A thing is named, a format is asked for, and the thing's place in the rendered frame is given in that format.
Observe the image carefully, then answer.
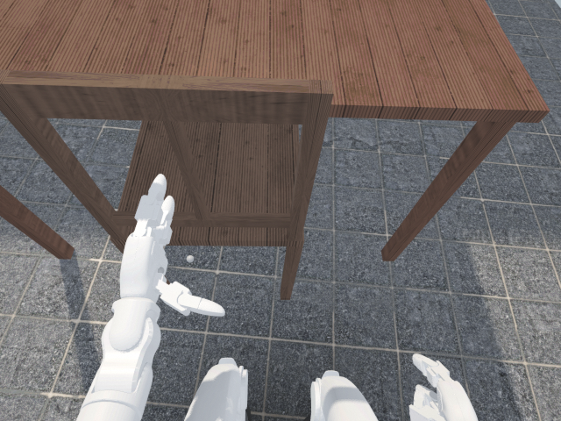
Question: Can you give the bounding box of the chair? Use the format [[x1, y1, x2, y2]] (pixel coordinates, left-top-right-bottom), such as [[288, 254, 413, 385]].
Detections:
[[0, 69, 334, 300]]

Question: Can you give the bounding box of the left robot hand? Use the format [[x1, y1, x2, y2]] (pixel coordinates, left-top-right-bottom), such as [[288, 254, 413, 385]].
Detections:
[[120, 174, 225, 317]]

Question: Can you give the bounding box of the table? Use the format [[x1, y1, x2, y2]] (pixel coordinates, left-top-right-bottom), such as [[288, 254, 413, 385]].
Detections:
[[0, 0, 550, 261]]

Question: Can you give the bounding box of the left robot forearm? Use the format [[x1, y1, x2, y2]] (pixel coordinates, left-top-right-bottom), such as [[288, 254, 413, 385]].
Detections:
[[76, 297, 161, 421]]

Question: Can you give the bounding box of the right robot hand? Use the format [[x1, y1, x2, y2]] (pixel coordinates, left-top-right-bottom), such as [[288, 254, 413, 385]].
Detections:
[[409, 353, 478, 421]]

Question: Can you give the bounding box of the right robot thigh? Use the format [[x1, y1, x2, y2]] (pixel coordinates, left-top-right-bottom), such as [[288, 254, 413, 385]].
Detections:
[[310, 375, 378, 421]]

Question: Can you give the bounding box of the left robot thigh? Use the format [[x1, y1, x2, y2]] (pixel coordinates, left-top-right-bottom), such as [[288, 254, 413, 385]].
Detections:
[[184, 364, 248, 421]]

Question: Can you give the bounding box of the robot thigh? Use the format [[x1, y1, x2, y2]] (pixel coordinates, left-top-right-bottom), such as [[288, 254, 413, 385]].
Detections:
[[310, 375, 378, 421], [184, 364, 248, 421]]

